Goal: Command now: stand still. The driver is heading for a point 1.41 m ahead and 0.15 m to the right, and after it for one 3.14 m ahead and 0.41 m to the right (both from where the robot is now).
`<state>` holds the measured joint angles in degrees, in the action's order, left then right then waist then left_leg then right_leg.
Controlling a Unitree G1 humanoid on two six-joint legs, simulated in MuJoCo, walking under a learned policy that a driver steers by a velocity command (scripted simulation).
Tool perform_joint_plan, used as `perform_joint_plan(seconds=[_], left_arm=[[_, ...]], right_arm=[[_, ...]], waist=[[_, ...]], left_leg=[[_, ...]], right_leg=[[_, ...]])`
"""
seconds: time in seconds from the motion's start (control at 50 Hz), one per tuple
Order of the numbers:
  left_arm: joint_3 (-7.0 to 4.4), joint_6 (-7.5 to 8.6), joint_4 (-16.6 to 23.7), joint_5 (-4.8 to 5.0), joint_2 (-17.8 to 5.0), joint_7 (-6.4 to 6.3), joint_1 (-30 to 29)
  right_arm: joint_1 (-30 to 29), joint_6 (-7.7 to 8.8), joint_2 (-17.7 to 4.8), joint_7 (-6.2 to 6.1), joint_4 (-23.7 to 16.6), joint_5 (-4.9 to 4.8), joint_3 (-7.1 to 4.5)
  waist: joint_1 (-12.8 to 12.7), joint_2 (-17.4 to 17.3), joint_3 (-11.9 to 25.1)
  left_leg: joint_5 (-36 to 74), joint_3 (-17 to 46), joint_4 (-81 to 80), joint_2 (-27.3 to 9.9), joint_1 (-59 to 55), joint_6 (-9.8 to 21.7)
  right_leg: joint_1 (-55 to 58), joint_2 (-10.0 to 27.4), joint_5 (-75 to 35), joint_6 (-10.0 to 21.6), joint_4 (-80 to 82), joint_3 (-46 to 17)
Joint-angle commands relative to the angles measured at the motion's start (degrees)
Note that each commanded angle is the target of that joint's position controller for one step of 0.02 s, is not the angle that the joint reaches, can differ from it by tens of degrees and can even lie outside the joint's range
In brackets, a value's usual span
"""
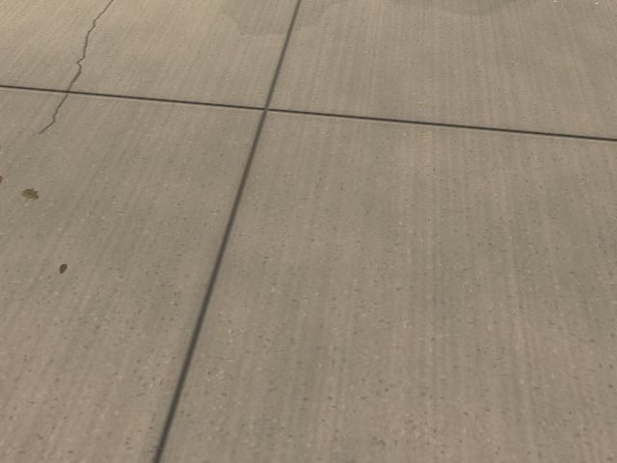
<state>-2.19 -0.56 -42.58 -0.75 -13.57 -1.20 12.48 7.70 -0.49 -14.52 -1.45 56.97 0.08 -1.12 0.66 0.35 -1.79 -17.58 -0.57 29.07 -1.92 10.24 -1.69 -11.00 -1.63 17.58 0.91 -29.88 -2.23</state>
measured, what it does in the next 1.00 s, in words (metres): stands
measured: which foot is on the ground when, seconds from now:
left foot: down 0.00-1.00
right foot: down 0.00-1.00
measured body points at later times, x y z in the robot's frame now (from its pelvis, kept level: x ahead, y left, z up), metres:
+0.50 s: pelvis -0.01 +0.01 +0.00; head +0.00 +0.01 +0.45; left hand +0.06 +0.26 -0.14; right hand +0.03 -0.25 -0.15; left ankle -0.02 +0.14 -0.74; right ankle -0.02 -0.11 -0.74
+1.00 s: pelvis -0.01 +0.01 +0.00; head +0.00 +0.01 +0.45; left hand +0.01 +0.26 -0.15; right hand -0.01 -0.23 -0.15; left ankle -0.02 +0.14 -0.74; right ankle -0.02 -0.11 -0.74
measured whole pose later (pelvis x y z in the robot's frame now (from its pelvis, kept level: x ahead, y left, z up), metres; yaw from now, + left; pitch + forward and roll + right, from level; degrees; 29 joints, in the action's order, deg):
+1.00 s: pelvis -0.01 +0.01 +0.00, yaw +0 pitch -1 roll +0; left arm -1.2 -0.2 -62.1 0.1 -10.8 -2.5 14.0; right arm 14.8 0.0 -10.8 -2.7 64.1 0.0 -0.8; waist 0.4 0.0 -2.2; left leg -15.6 -0.4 27.7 -0.9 10.9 -0.5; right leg -11.0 -0.5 15.2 -0.3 -27.4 -2.1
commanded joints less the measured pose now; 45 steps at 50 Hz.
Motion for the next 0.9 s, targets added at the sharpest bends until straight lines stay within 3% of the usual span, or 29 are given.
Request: perform_joint_plan(seconds=[0.02, 0.4, 0.9], left_arm=[[-1.62, 0.78, 2.06, 0.06, -6.0, -0.43, -0.16], [-1.18, 0.85, -8.43, 0.52, -5.01, -1.25, 1.24], [0.04, 0.69, -17.74, 0.85, -2.92, -1.38, 3.48]], right_arm=[[-0.11, 0.42, -6.75, -0.35, -0.83, 0.01, -1.37], [2.75, 0.42, -5.06, -1.15, 4.85, 0.03, -1.23], [9.27, 0.7, -2.09, -1.38, 6.23, -0.03, -0.53]], waist=[[0.26, -0.02, 2.73], [0.36, -0.25, 0.24], [-0.21, -0.44, -1.12]], left_leg=[[13.06, 1.6, -3.75, -1.35, -0.67, 1.21], [9.45, 1.03, -5.66, -0.33, 0.6, 1.37], [8.73, 0.66, -6.19, 0.42, 1.6, 1.89]], right_leg=[[0.94, 3.39, -19.13, 1.22, 4.21, -3.04], [0.31, 2.52, -13.1, 0.41, 6.35, -1.46], [-1.04, 2.07, -10.82, 0.08, 7.11, -0.47]])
